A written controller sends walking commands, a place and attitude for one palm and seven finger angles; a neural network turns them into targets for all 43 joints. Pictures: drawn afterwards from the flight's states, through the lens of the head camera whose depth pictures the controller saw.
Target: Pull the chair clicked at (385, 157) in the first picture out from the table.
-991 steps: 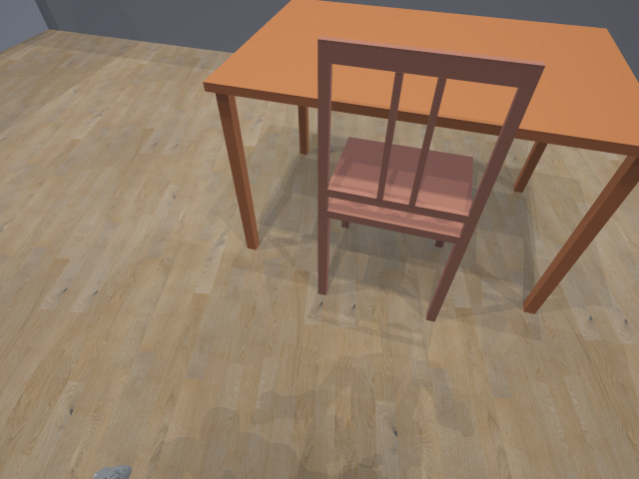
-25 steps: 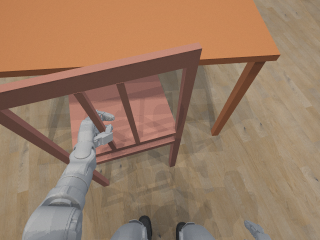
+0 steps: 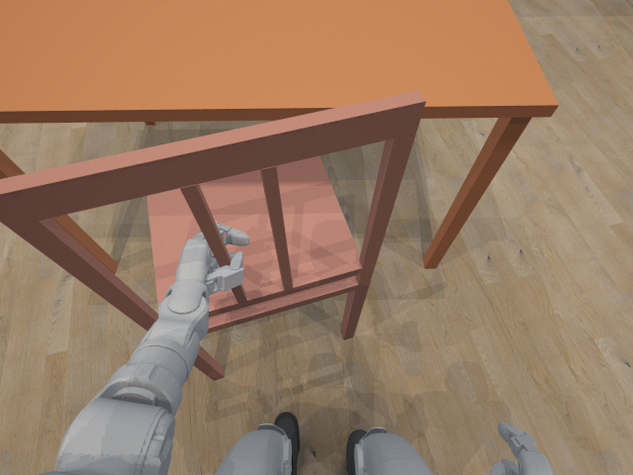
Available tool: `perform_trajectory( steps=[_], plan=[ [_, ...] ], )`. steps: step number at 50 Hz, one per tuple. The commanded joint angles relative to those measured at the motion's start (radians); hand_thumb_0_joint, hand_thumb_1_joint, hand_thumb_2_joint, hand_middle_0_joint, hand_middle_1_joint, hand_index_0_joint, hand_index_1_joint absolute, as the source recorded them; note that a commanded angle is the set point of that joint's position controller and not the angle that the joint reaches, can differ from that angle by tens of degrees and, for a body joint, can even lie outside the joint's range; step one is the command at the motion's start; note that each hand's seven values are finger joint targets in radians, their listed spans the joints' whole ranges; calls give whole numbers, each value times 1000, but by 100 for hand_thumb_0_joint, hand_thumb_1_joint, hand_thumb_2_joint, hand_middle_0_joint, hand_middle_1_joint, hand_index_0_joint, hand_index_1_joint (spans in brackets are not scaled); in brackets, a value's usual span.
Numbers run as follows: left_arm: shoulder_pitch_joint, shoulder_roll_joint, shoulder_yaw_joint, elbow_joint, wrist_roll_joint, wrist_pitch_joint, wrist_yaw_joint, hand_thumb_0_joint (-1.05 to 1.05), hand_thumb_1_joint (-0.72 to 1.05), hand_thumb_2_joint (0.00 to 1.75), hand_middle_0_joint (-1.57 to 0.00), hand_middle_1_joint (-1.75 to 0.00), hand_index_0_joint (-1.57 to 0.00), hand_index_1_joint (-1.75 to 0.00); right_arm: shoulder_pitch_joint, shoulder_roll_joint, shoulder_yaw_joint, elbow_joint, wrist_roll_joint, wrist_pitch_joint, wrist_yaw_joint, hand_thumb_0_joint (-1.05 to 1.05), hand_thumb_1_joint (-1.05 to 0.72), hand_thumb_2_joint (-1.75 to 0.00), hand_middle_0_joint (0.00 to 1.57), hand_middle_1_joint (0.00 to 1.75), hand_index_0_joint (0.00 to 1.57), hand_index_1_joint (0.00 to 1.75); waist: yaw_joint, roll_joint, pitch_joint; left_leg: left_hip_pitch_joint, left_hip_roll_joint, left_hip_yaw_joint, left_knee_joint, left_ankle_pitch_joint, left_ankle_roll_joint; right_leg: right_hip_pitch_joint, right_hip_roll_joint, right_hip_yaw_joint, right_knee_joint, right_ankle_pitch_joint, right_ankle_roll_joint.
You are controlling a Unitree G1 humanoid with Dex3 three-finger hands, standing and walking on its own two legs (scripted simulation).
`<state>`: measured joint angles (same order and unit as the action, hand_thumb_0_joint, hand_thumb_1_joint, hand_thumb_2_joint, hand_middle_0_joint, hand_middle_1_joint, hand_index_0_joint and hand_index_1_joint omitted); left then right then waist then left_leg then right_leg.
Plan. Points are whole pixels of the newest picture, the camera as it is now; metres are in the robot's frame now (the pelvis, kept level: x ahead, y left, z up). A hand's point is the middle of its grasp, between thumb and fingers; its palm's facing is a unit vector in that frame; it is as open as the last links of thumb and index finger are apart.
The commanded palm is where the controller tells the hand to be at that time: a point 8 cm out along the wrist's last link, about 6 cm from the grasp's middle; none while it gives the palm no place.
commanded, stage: step backward, pulling the chair out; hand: left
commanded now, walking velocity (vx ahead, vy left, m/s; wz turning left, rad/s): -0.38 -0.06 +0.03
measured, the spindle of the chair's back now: (221, 254) +0.41 +0.15 -0.05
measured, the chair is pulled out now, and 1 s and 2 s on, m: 0.17 0.25 0.35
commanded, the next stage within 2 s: none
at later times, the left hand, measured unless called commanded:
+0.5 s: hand (235, 286) +0.36 +0.12 -0.06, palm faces -0.05 -0.98 -0.19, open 5.0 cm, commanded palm +0.33 +0.18 -0.06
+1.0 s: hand (231, 330) +0.29 +0.12 -0.05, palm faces -0.01 -0.98 -0.22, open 5.2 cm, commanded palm +0.27 +0.17 -0.05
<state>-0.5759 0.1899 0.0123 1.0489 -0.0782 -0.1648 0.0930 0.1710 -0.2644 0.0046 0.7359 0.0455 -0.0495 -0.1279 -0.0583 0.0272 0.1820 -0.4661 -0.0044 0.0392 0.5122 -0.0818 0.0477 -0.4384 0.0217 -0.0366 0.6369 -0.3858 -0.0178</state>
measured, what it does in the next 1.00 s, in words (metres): walks backwards: left foot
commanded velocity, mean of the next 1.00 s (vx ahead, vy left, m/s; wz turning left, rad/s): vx -0.38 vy -0.02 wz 0.02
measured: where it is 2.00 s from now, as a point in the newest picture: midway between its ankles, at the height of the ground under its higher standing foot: outside the picture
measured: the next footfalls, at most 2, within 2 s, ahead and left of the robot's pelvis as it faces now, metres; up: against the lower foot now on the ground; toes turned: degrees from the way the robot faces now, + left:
left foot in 0.38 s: -0.07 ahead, +0.17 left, +0.00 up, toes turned +4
right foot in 1.10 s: -0.03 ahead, -0.11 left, +0.00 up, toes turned -1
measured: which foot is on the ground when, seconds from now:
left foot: down 0.00-0.14, up 0.16-0.36, down 0.38-1.00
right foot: down 0.00-1.00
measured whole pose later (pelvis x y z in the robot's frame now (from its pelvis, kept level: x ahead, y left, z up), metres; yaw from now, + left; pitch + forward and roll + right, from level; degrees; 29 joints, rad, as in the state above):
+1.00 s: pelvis -0.11 +0.00 -0.01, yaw +3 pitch +3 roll +3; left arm -0.61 0.19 0.02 0.93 -0.03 -0.11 0.12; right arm 0.15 -0.27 0.00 0.73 0.05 0.03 -0.12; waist -0.10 -0.03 0.22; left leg -0.31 -0.02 0.03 0.60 -0.33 -0.02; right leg -0.55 -0.10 -0.09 0.47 0.02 -0.02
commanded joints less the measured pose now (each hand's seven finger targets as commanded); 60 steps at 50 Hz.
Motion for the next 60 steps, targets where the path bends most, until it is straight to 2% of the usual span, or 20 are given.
perform_trajectory(
  steps=[1, 4, 8, 10, 15, 19, 21, 24, 29, 32, 35, 39, 41, 47, 50, 52, 54, 56, 58, 60],
  plan=[
    [-332, 191, 29, -235, 42, -99, 8, 0, 90, 90, -50, -145, -50, -145, 74, -135, -41, -63, -8, -51, -5, 0, -90, -90, 20, 30, 20, 30, 6, 164, -566, 394, 260, -291, -72, 159, 44, 146, -48, 63, -66, 71, 0],
    [-310, 246, 67, -222, 44, -95, 4, 0, 90, 90, -50, -145, -50, -145, 43, -142, -47, -76, 2, -58, -13, 0, -90, -90, 20, 30, 20, 30, 16, 60, -479, 162, 199, -235, -54, -100, 15, 258, -105, 122, -145, 137, -28],
    [-308, 242, 54, -190, 50, -79, 24, 0, 90, 90, -50, -145, -50, -145, 12, -129, -51, -59, 11, -54, -5, 0, -90, -90, 20, 30, 20, 30, 45, -130, -438, 174, -8, -121, 549, -394, -98, 0, -451, 401, -435, -142, -191],
    [-285, 238, 69, -216, 52, -68, 27, 0, 90, 90, -50, -145, -50, -145, 3, -109, -32, -63, -1, -55, 2, 0, -90, -90, 20, 30, 20, 30, 51, -98, -464, 19, -1, -183, 605, -441, -90, 194, -468, 377, -333, 271, -219],
    [-263, 235, 87, -234, 48, -30, 42, 0, 90, 90, -50, -145, -50, -145, 39, -115, -16, -29, 3, -35, -7, 0, -90, -90, 20, 30, 20, 30, 27, -109, -552, 93, 21, -126, 91, -341, -99, 447, -371, 178, -122, 857, -103],
    [-337, 154, 19, -314, 44, -15, 26, 0, 90, 90, -50, -145, -50, -145, 59, -154, -58, -68, 5, 4, -17, 0, -90, -90, 20, 30, 20, 30, 16, -4, -617, 340, 172, -161, 5, 470, -52, 332, -205, 51, -16, 814, 3],
    [-351, 110, -11, -308, 55, -22, 6, 0, 90, 90, -50, -145, -50, -145, 116, -143, -73, -62, 18, 17, 0, 0, -90, -90, 20, 30, 20, 30, -4, -96, -660, 373, 155, -68, 61, 439, -75, 379, -199, 54, -78, 854, -2],
    [-356, 99, -25, -365, 65, -38, -3, 0, 90, 90, -50, -145, -50, -145, 62, -133, -71, -98, 2, 46, -5, 0, -90, -90, 20, 30, 20, 30, -16, 4, -690, 320, 139, -79, 52, 364, -102, 439, -237, 51, -51, 960, -39],
    [-242, 98, -5, -433, 81, -55, -9, 0, 90, 90, -50, -145, -50, -145, 35, -125, -74, -165, -19, 87, 23, 0, -90, -90, 20, 30, 20, 30, -13, 175, -626, 346, 216, -137, -2, 571, -65, 300, -119, -4, 34, 640, -5],
    [-259, 88, -8, -460, 89, -64, -7, 0, 90, 90, -50, -145, -50, -145, 9, -106, -63, -186, -25, 89, 37, 0, -90, -90, 20, 30, 20, 30, -1, 214, -520, 243, 256, -145, -34, 452, -33, 267, -90, -5, 59, 355, -8],
    [-271, 120, 10, -415, 86, -69, 5, 0, 90, 90, -50, -145, -50, -145, 22, -103, -61, -170, -18, 85, 33, 0, -90, -90, 20, 30, 20, 30, 8, 147, -460, 129, 237, -115, 2, 235, -43, 329, -121, 23, 1, 508, -16],
    [-249, 219, 64, -303, 72, -66, 9, 0, 90, 90, -50, -145, -50, -145, 77, -98, -76, -107, 16, 61, 19, 0, -90, -90, 20, 30, 20, 30, 14, -264, -565, 139, 11, -40, 368, -449, -100, 300, -360, 225, -300, 526, -114],
    [-282, 202, 69, -281, 82, -57, 14, 0, 90, 90, -50, -145, -50, -145, 55, -84, -59, -92, 11, 36, 18, 0, -90, -90, 20, 30, 20, 30, 38, -250, -564, 115, 21, -83, 465, -507, -82, 292, -401, 216, -338, 363, -121],
    [-237, 151, 26, -313, 59, -23, 23, 0, 90, 90, -50, -145, -50, -145, 80, -120, -37, -87, 6, 40, 2, 0, -90, -90, 20, 30, 20, 30, 5, -126, -584, 249, 52, -39, -85, -251, -63, 337, -290, 79, -228, 376, -20],
    [-231, 109, -13, -393, 55, -15, 14, 0, 90, 90, -50, -145, -50, -145, 33, -146, -46, -150, -11, 69, 7, 0, -90, -90, 20, 30, 20, 30, 23, 267, -513, 145, 213, -186, -185, -30, 12, 297, -138, 10, 0, 234, 22],
    [-279, 118, 3, -437, 71, -17, 16, 0, 90, 90, -50, -145, -50, -145, -12, -123, -38, -175, -19, 79, 10, 0, -90, -90, 20, 30, 20, 30, 38, 308, -399, -6, 270, -209, -183, 65, 36, 305, -104, 9, 162, 135, 9],
    [-294, 146, 37, -412, 60, -11, 21, 0, 90, 90, -50, -145, -50, -145, 49, -129, -59, -151, 1, 78, 8, 0, -90, -90, 20, 30, 20, 30, 29, 37, -485, 188, 241, -173, -3, 323, 1, 320, -110, 25, 4, 423, -7],
    [-335, 113, -7, -359, 62, -20, 19, 0, 90, 90, -50, -145, -50, -145, 110, -125, -74, -120, 5, 73, 13, 0, -90, -90, 20, 30, 20, 30, -3, -177, -596, 227, 114, -78, 239, 209, -91, 450, -285, 156, -149, 970, -91],
    [-361, 144, 9, -313, 65, -22, 8, 0, 90, 90, -50, -145, -50, -145, 86, -127, -60, -103, 8, 59, 8, 0, -90, -90, 20, 30, 20, 30, 17, -191, -597, 95, 41, -111, 314, -411, -108, 507, -411, 211, -201, 1143, -162],
    [-321, 176, 25, -279, 62, -5, 9, 0, 90, 90, -50, -145, -50, -145, 74, -126, -56, -92, 12, 59, 2, 0, -90, -90, 20, 30, 20, 30, 29, -107, -575, 113, 66, -122, 219, -422, -98, 462, -415, 187, -189, 1006, -134]
  ],
)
